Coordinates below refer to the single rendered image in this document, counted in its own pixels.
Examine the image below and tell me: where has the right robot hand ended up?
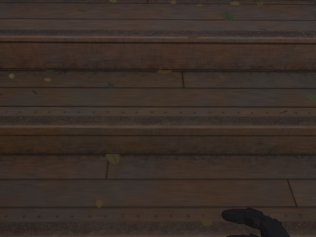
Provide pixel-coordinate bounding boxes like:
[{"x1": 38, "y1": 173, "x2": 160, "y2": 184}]
[{"x1": 221, "y1": 207, "x2": 290, "y2": 237}]

